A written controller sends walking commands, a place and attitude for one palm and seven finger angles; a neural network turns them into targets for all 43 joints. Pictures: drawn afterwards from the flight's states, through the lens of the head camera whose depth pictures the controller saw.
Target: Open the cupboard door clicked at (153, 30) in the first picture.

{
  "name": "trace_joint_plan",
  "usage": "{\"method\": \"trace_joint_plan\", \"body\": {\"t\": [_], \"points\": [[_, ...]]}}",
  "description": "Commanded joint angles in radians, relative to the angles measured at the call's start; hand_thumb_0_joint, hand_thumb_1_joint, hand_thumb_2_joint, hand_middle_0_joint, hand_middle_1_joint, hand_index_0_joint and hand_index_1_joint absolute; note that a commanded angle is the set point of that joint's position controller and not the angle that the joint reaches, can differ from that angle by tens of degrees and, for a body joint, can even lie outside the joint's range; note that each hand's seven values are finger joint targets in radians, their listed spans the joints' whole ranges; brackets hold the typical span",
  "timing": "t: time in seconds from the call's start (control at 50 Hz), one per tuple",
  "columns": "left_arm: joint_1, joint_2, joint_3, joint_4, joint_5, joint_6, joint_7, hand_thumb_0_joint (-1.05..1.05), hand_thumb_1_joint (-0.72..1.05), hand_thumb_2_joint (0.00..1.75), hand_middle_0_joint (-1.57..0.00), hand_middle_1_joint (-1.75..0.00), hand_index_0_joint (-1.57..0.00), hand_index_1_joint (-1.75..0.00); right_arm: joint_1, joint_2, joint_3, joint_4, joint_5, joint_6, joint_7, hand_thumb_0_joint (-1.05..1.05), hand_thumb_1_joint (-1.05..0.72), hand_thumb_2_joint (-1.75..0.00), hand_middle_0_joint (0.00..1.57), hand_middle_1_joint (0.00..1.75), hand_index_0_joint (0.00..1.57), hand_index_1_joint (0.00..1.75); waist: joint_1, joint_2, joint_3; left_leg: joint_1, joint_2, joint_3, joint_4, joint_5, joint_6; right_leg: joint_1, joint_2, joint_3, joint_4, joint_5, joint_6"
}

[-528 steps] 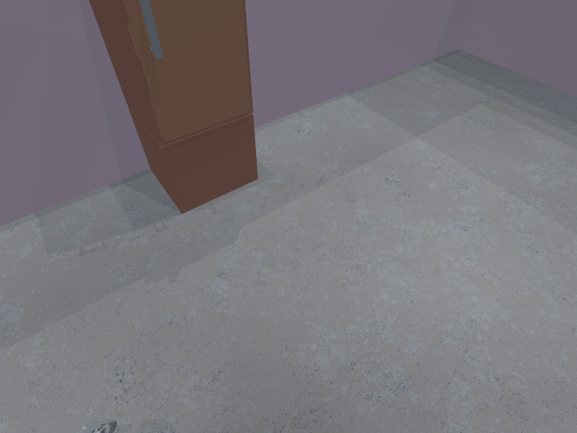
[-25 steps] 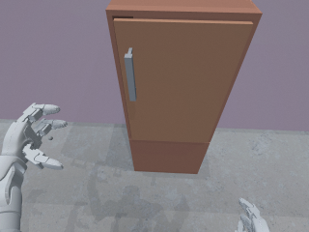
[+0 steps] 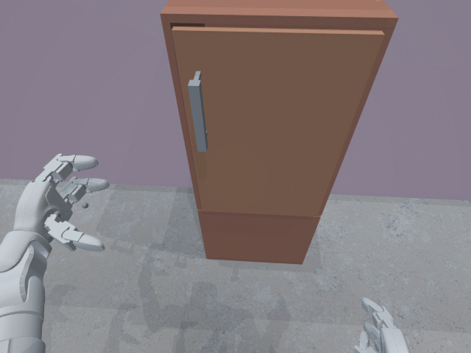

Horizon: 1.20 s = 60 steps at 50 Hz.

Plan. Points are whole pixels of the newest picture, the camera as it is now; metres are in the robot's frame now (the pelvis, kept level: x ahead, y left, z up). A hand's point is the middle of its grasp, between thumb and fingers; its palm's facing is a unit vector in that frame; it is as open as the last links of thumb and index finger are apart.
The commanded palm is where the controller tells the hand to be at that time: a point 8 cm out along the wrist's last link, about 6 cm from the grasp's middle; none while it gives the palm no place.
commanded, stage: move the hooked fingers beside the handle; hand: left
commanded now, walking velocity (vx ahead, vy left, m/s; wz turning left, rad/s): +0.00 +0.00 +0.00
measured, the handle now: (200, 113) +0.58 +0.13 +0.09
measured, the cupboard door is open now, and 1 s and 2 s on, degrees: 0 0 0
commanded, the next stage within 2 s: none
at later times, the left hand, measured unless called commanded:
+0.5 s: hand (118, 168) +0.39 +0.25 +0.10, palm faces +0.02 -1.00 +0.01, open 14.0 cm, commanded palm +0.37 +0.29 +0.11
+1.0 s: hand (147, 141) +0.47 +0.22 +0.10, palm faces +0.01 -1.00 +0.01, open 14.0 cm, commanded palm +0.44 +0.27 +0.10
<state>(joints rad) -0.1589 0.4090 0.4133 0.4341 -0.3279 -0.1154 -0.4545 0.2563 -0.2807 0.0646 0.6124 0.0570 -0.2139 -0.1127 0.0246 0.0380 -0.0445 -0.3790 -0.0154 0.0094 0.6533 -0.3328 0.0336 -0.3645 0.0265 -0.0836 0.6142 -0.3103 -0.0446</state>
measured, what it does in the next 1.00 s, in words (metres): stands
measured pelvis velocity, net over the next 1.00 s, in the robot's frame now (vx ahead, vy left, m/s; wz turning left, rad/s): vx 0.01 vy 0.01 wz -0.04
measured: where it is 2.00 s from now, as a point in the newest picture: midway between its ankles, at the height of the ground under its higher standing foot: outside the picture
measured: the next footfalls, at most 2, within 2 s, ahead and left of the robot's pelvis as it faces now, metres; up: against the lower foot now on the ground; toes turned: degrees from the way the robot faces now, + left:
none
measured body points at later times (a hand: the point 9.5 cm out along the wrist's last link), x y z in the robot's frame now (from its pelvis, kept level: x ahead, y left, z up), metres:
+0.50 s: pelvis +0.00 +0.01 +0.00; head +0.05 +0.01 +0.44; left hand +0.39 +0.30 +0.10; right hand +0.10 -0.26 -0.11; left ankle +0.00 +0.10 -0.72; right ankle +0.01 -0.09 -0.72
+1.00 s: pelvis +0.01 +0.01 -0.01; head +0.08 +0.02 +0.44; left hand +0.46 +0.27 +0.10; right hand +0.05 -0.25 -0.12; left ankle +0.00 +0.10 -0.72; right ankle +0.01 -0.09 -0.72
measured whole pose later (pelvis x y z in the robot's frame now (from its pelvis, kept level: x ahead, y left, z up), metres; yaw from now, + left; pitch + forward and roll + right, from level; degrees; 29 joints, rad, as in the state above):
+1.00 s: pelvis +0.01 +0.01 -0.01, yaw -2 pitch +12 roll -1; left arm -0.71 0.46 0.38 1.00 -0.17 -0.27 -0.30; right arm 0.39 -0.28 0.04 0.64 0.03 -0.04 -0.04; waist -0.09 0.02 -0.08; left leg -0.55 -0.01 0.05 0.72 -0.37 0.05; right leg -0.55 0.03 -0.05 0.68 -0.33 -0.03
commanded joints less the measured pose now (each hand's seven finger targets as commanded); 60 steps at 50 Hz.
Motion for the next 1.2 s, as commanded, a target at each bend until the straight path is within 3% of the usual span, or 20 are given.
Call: {"method": "trace_joint_plan", "body": {"t": [0.0,0.04,0.14,0.2,0.32,0.4,0.42,0.48,0.58,0.64,0.68,0.72,0.76,0.82,0.92,0.94,0.98,1.02,1.04,1.18], "points": [[-0.395,0.273,0.055,-0.179,-0.001,-0.079,0.020,0.00,-0.50,0.30,-0.30,-1.20,-0.30,-1.20,-0.045,-0.126,-0.057,-0.128,0.006,-0.050,-0.013,0.00,-0.90,-0.90,0.20,0.30,0.20,0.30,-0.037,0.035,-0.210,0.088,0.004,-0.045,-0.085,0.175,0.001,0.055,-0.018,0.078,-0.086,0.174,0.019],[-0.458,0.263,0.023,-0.153,0.008,-0.077,0.025,0.00,-0.50,0.30,-0.30,-1.20,-0.30,-1.20,-0.042,-0.129,-0.053,-0.126,0.005,-0.043,-0.011,0.00,-0.90,-0.90,0.20,0.30,0.20,0.30,-0.045,0.020,-0.205,0.078,0.005,-0.051,-0.083,0.159,0.003,0.042,-0.018,0.080,-0.084,0.160,0.018],[-0.500,0.321,0.066,-0.028,0.025,-0.076,0.038,0.00,-0.50,0.30,-0.30,-1.20,-0.30,-1.20,-0.019,-0.138,-0.054,-0.122,0.002,-0.021,-0.003,0.00,-0.90,-0.90,0.20,0.30,0.20,0.30,-0.032,-0.020,-0.225,0.025,0.004,-0.044,-0.074,0.167,0.003,0.075,-0.022,0.092,-0.071,0.183,0.018],[-0.548,0.312,0.053,-0.017,0.040,-0.095,0.048,0.00,-0.50,0.30,-0.30,-1.20,-0.30,-1.20,-0.002,-0.134,-0.057,-0.124,0.002,-0.011,0.002,0.00,-0.90,-0.90,0.20,0.30,0.20,0.30,-0.037,0.039,-0.258,0.046,0.004,-0.042,-0.067,0.197,0.000,0.066,-0.019,0.085,-0.056,0.211,0.016],[-0.565,0.339,0.076,0.083,0.040,-0.106,0.047,0.00,-0.50,0.30,-0.30,-1.20,-0.30,-1.20,0.044,-0.150,-0.064,-0.119,-0.001,0.016,0.013,0.00,-0.90,-0.90,0.20,0.30,0.20,0.30,-0.036,-0.020,-0.259,0.004,0.007,-0.036,-0.052,0.227,0.003,0.073,-0.014,0.087,-0.034,0.267,0.017],[-0.683,0.321,0.036,0.102,0.060,-0.121,0.055,0.00,-0.50,0.30,-0.30,-1.20,-0.30,-1.20,0.071,-0.150,-0.071,-0.107,-0.001,0.030,0.013,0.00,-0.90,-0.90,0.20,0.30,0.20,0.30,-0.067,0.026,-0.282,0.017,0.007,-0.033,-0.043,0.205,0.006,0.025,-0.013,0.089,-0.034,0.234,0.020],[-0.713,0.341,0.049,0.104,0.059,-0.129,0.057,0.00,-0.50,0.30,-0.30,-1.20,-0.30,-1.20,0.081,-0.154,-0.073,-0.104,-0.003,0.034,0.014,0.00,-0.90,-0.90,0.20,0.30,0.20,0.30,-0.068,0.000,-0.295,0.022,0.010,-0.040,-0.037,0.232,0.006,0.037,-0.009,0.087,-0.026,0.260,0.017],[-0.753,0.299,0.010,0.085,0.069,-0.155,0.067,0.00,-0.50,0.30,-0.30,-1.20,-0.30,-1.20,0.100,-0.150,-0.078,-0.095,-0.005,0.040,0.018,0.00,-0.90,-0.90,0.20,0.30,0.20,0.30,-0.071,0.070,-0.344,0.089,0.015,-0.051,-0.036,0.292,-0.004,0.006,-0.004,0.072,-0.016,0.278,0.011],[-0.782,0.264,-0.014,0.189,0.082,-0.146,0.100,0.00,-0.50,0.30,-0.30,-1.20,-0.30,-1.20,0.129,-0.156,-0.080,-0.072,-0.009,0.060,0.027,0.00,-0.90,-0.90,0.20,0.30,0.20,0.30,-0.087,0.012,-0.306,0.076,0.022,-0.061,-0.040,0.296,-0.008,-0.040,0.000,0.057,-0.018,0.263,0.015],[-0.833,0.330,0.025,0.237,0.107,-0.150,0.125,0.00,-0.50,0.30,-0.30,-1.20,-0.30,-1.20,0.144,-0.163,-0.079,-0.070,-0.012,0.079,0.033,0.00,-0.90,-0.90,0.20,0.30,0.20,0.30,-0.083,0.005,-0.312,0.038,0.021,-0.059,-0.038,0.290,-0.006,-0.024,-0.003,0.062,-0.008,0.266,0.013],[-0.859,0.294,-0.005,0.229,0.118,-0.168,0.136,0.00,-0.50,0.30,-0.30,-1.20,-0.30,-1.20,0.150,-0.156,-0.081,-0.074,-0.014,0.085,0.039,0.00,-0.90,-0.90,0.20,0.30,0.20,0.30,-0.089,0.052,-0.350,0.080,0.023,-0.058,-0.029,0.316,-0.010,-0.041,-0.001,0.064,-0.003,0.272,0.012],[-0.904,0.306,0.000,0.256,0.124,-0.187,0.148,0.00,-0.50,0.30,-0.30,-1.20,-0.30,-1.20,0.165,-0.160,-0.082,-0.066,-0.017,0.095,0.041,0.00,-0.90,-0.90,0.20,0.30,0.20,0.30,-0.098,0.018,-0.353,0.086,0.029,-0.067,-0.017,0.353,-0.011,-0.053,0.006,0.060,0.007,0.286,0.012],[-0.921,0.301,0.005,0.265,0.124,-0.204,0.155,0.00,-0.50,0.30,-0.30,-1.20,-0.30,-1.20,0.174,-0.157,-0.086,-0.060,-0.019,0.101,0.047,0.00,-0.90,-0.90,0.20,0.30,0.20,0.30,-0.096,0.055,-0.388,0.108,0.028,-0.061,-0.010,0.372,-0.015,-0.054,0.006,0.065,0.010,0.297,0.014],[-0.919,0.323,0.022,0.340,0.133,-0.209,0.155,0.00,-0.50,0.30,-0.30,-1.20,-0.30,-1.20,0.191,-0.164,-0.086,-0.053,-0.021,0.117,0.050,0.00,-0.90,-0.90,0.20,0.30,0.20,0.30,-0.098,0.006,-0.370,0.063,0.029,-0.056,-0.002,0.373,-0.009,-0.045,0.008,0.066,0.017,0.315,0.014],[-0.972,0.294,-0.009,0.348,0.143,-0.224,0.152,0.00,-0.50,0.30,-0.30,-1.20,-0.30,-1.20,0.207,-0.160,-0.089,-0.055,-0.025,0.141,0.060,0.00,-0.90,-0.90,0.20,0.30,0.20,0.30,-0.113,0.044,-0.395,0.089,0.031,-0.056,0.017,0.433,-0.009,-0.069,0.011,0.065,0.027,0.342,0.016],[-0.977,0.324,0.019,0.340,0.141,-0.228,0.155,0.00,-0.50,0.30,-0.30,-1.20,-0.30,-1.20,0.214,-0.162,-0.093,-0.052,-0.026,0.146,0.061,0.00,-0.90,-0.90,0.20,0.30,0.20,0.30,-0.105,0.038,-0.419,0.091,0.034,-0.059,0.017,0.446,-0.012,-0.059,0.012,0.065,0.030,0.350,0.017],[-0.993,0.293,-0.006,0.379,0.142,-0.226,0.156,0.00,-0.50,0.30,-0.30,-1.20,-0.30,-1.20,0.214,-0.159,-0.091,-0.046,-0.024,0.154,0.062,0.00,-0.90,-0.90,0.20,0.30,0.20,0.30,-0.121,0.042,-0.387,0.076,0.033,-0.054,0.019,0.417,-0.012,-0.084,0.013,0.064,0.026,0.333,0.019],[-1.054,0.312,-0.002,0.420,0.150,-0.231,0.163,0.00,-0.50,0.30,-0.30,-1.20,-0.30,-1.20,0.227,-0.164,-0.090,-0.034,-0.026,0.162,0.061,0.00,-0.90,-0.90,0.20,0.30,0.20,0.30,-0.135,0.003,-0.350,0.036,0.032,-0.056,0.021,0.373,-0.004,-0.092,0.014,0.065,0.025,0.317,0.018],[-1.085,0.303,-0.015,0.420,0.155,-0.234,0.164,0.00,-0.50,0.30,-0.30,-1.20,-0.30,-1.20,0.227,-0.164,-0.090,-0.035,-0.027,0.164,0.061,0.00,-0.90,-0.90,0.20,0.30,0.20,0.30,-0.143,0.038,-0.369,0.043,0.028,-0.053,0.022,0.354,-0.003,-0.104,0.012,0.070,0.025,0.307,0.020],[-1.190,0.359,0.011,0.524,0.191,-0.263,0.191,0.00,-0.50,0.30,-0.30,-1.20,-0.30,-1.20,0.266,-0.171,-0.088,-0.011,-0.039,0.177,0.063,0.00,-0.90,-0.90,0.20,0.30,0.20,0.30,-0.166,0.045,-0.406,0.010,0.026,-0.061,0.046,0.304,-0.002,-0.134,0.014,0.075,0.040,0.272,0.021]]}}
